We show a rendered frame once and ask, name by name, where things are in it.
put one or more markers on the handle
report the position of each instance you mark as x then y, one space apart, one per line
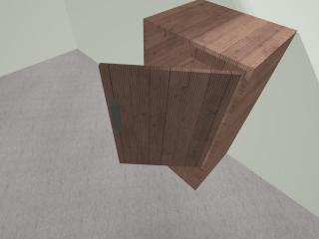
117 119

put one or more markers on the cupboard door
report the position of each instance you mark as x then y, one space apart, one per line
170 115

